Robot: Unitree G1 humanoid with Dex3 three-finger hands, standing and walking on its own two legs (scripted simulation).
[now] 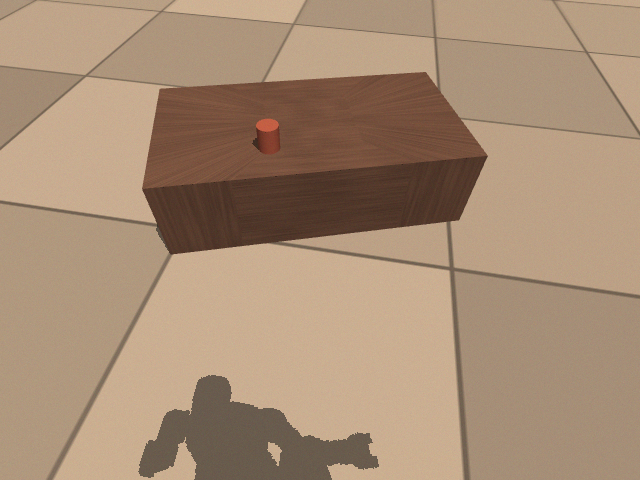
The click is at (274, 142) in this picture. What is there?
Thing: squat round
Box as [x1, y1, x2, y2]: [256, 119, 279, 153]
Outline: 262,119 258,121 256,124 259,150 263,153 274,153 279,149 278,123 272,119
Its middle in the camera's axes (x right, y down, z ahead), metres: -0.18 -0.36 +1.42
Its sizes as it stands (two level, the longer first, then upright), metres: 0.082 0.082 0.100
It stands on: a support 0.36 m high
